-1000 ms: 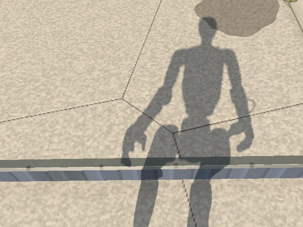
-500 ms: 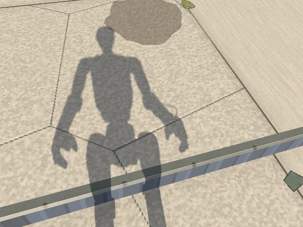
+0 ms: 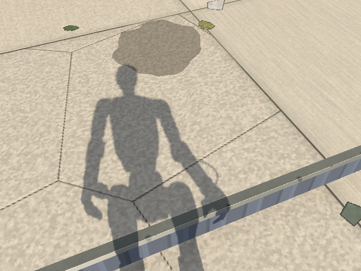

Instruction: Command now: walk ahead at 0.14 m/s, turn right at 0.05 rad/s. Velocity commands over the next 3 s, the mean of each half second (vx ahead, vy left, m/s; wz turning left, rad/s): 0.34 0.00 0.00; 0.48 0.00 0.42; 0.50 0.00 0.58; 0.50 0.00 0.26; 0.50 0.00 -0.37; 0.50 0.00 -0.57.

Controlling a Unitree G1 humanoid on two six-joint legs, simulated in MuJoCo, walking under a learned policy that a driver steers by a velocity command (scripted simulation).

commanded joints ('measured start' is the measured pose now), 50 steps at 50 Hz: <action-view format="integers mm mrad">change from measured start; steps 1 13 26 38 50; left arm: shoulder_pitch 24 -129 272 192 344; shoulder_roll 186 130 249 90 91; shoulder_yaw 54 63 106 59 53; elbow -11 -91 -37 -17 30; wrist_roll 4 24 49 11 53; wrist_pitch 12 -78 -90 -139 -97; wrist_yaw -3 -51 -19 -12 14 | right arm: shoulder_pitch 38 242 160 -36 -307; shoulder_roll -100 -132 -81 -7 36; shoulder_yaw -23 -55 -31 -46 -14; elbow -10 65 50 -32 -185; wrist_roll -9 -10 16 -14 -9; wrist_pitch -13 -92 -116 -44 -34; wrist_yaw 10 10 23 64 42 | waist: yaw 19 -42 193 15 26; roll -64 74 -108 -86 -78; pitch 92 112 -168 27 57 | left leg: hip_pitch -104 271 -209 -544 -706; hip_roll -20 269 37 70 14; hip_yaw -4 -456 -49 2 150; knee -12 -328 364 671 628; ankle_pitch -298 -159 326 112 -90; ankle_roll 53 259 100 75 173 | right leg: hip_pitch -108 -600 349 95 392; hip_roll -118 -92 -253 -320 -364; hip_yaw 174 -8 132 -59 -260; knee -153 470 -14 -287 -67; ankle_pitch -435 -150 -115 321 996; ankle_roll -81 -25 -70 -92 -87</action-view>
